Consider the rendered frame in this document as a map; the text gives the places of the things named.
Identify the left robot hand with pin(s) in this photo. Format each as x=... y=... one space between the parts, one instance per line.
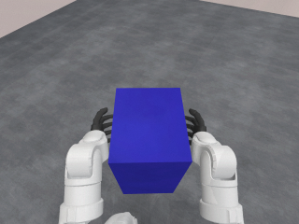
x=99 y=120

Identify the carton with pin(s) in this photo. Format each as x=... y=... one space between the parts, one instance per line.
x=149 y=149

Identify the left robot forearm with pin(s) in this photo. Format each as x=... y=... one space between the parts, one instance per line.
x=82 y=179

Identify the right robot hand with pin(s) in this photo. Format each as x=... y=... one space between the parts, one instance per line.
x=198 y=124

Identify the left robot thigh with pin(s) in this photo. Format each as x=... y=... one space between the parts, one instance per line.
x=122 y=218

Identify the right robot forearm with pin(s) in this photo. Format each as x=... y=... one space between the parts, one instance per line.
x=218 y=175

